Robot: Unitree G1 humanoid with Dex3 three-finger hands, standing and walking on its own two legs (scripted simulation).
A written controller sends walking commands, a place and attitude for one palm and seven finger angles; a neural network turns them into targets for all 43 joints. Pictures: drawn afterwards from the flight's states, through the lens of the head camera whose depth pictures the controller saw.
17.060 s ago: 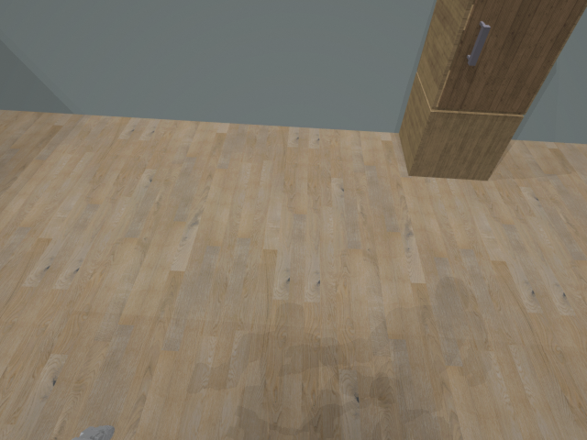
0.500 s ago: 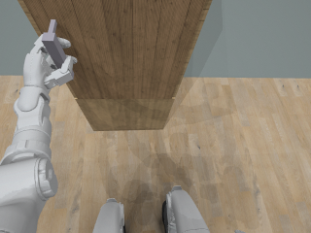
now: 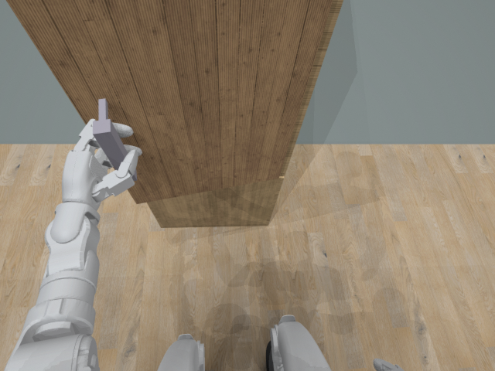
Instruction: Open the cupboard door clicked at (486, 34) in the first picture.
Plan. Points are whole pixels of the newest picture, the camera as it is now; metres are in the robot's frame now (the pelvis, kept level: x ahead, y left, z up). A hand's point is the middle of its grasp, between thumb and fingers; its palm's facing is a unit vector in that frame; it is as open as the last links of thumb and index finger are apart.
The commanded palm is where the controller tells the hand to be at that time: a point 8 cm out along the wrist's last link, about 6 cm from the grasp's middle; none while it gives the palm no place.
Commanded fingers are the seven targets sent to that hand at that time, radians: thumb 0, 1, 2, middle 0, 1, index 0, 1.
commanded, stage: pull the door open along its arc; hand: left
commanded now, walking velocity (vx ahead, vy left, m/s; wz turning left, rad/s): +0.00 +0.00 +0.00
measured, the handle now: (117, 143) +0.48 +0.20 +0.03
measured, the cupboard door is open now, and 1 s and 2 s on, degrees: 11 44 45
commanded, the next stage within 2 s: open thumb and fingers to let go in 0.56 s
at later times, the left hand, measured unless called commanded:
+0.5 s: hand (192, 250) +0.29 +0.07 +0.04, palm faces +0.38 -0.93 +0.00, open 6.4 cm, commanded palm +0.21 +0.09 +0.03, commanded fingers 0.00 0.90 0.90 -0.40 -1.35 -0.40 -1.35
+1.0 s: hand (200, 262) +0.28 +0.06 +0.04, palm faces +0.42 -0.91 -0.02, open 8.9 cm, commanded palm +0.23 +0.10 +0.03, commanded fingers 0.00 -0.36 0.36 -0.31 -1.22 -0.31 -1.22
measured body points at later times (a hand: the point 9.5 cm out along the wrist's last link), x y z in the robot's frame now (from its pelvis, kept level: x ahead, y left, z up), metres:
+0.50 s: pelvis +0.01 -0.02 +0.01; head +0.08 -0.01 +0.45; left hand +0.26 +0.12 +0.04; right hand +0.22 -0.21 -0.09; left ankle -0.02 +0.12 -0.65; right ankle +0.04 -0.14 -0.65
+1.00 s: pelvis +0.00 -0.04 +0.00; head +0.07 -0.05 +0.44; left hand +0.25 +0.10 +0.04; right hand +0.19 -0.25 -0.11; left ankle -0.02 +0.12 -0.65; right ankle +0.04 -0.14 -0.65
